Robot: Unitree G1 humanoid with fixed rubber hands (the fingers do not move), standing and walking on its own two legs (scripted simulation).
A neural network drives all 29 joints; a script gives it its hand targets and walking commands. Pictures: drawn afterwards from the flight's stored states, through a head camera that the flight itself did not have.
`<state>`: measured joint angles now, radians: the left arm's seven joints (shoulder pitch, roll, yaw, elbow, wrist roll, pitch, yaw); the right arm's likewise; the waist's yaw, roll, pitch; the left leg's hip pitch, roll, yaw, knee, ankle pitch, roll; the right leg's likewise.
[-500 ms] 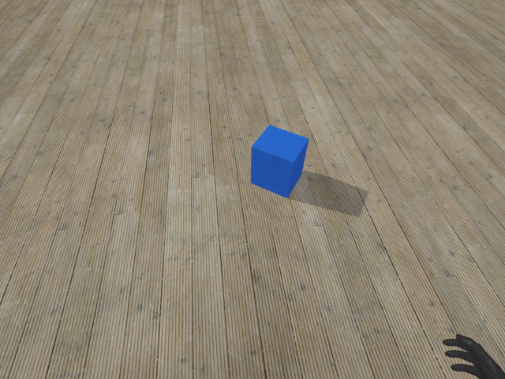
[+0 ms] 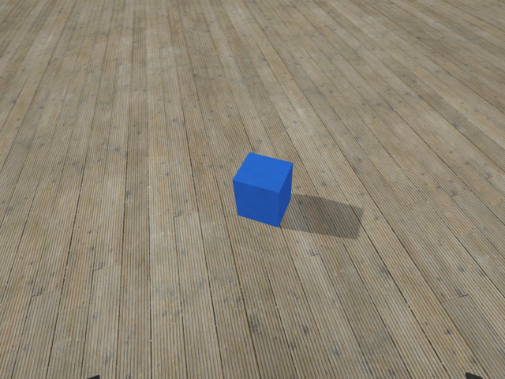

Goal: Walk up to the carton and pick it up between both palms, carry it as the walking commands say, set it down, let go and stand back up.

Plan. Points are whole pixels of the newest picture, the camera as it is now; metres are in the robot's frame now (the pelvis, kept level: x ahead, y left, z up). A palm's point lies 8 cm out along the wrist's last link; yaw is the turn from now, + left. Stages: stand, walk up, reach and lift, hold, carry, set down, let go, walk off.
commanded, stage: walk up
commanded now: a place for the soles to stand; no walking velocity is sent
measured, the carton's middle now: (264, 190) +1.02 +0.01 -0.63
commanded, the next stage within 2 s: none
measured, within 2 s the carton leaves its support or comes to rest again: neither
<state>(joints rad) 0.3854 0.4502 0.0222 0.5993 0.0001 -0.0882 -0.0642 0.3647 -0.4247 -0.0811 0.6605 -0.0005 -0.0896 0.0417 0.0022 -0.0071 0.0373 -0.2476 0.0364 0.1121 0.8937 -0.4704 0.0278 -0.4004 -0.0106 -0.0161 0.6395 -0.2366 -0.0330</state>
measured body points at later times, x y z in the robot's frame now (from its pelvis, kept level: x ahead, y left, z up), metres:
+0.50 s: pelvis +0.16 +0.07 +0.00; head +0.18 +0.11 +0.45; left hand +0.27 +0.37 -0.11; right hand +0.21 -0.28 -0.05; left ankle +0.22 +0.17 -0.72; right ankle +0.15 -0.09 -0.67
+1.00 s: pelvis +0.27 +0.02 +0.00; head +0.29 +0.01 +0.45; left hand +0.38 +0.33 -0.07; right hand +0.35 -0.31 -0.08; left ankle +0.31 +0.16 -0.68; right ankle +0.30 -0.09 -0.72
